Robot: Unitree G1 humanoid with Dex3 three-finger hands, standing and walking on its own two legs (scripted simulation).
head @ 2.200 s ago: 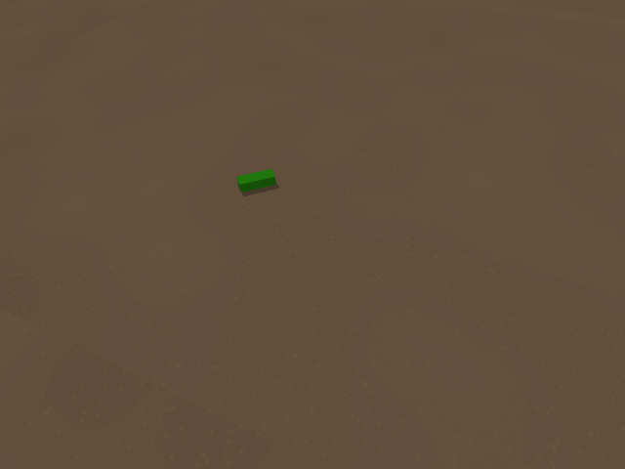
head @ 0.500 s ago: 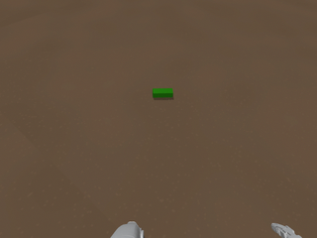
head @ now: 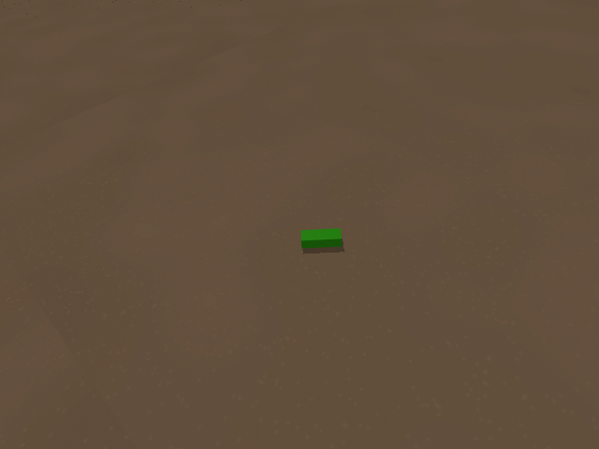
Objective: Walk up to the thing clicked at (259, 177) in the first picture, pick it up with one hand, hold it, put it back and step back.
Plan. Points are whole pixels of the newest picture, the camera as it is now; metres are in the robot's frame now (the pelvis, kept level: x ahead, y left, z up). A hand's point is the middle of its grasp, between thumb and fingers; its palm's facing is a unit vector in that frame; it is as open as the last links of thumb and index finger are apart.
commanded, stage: walk up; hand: left
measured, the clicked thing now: (321, 238) +1.12 +0.07 -0.73
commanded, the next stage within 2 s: none
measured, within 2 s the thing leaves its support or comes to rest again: neither
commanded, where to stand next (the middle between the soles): +0.71 -0.19 m, yaw +6 degrees
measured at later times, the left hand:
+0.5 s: hand (194, 397) +0.24 +0.23 -0.15, palm faces +0.02 -0.95 -0.30, open 7.3 cm
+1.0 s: hand (272, 302) +0.40 +0.12 -0.11, palm faces +0.06 -0.92 -0.38, open 7.3 cm
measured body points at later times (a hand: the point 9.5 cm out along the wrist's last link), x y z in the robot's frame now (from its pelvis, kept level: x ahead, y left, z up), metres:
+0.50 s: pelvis +0.21 -0.04 +0.01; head +0.21 -0.01 +0.46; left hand +0.24 +0.28 -0.12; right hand +0.32 -0.35 -0.07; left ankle +0.25 +0.07 -0.72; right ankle +0.21 -0.18 -0.64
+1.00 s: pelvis +0.39 -0.16 +0.02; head +0.41 -0.17 +0.46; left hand +0.40 +0.16 -0.09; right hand +0.49 -0.47 -0.10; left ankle +0.44 -0.02 -0.66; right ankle +0.39 -0.25 -0.72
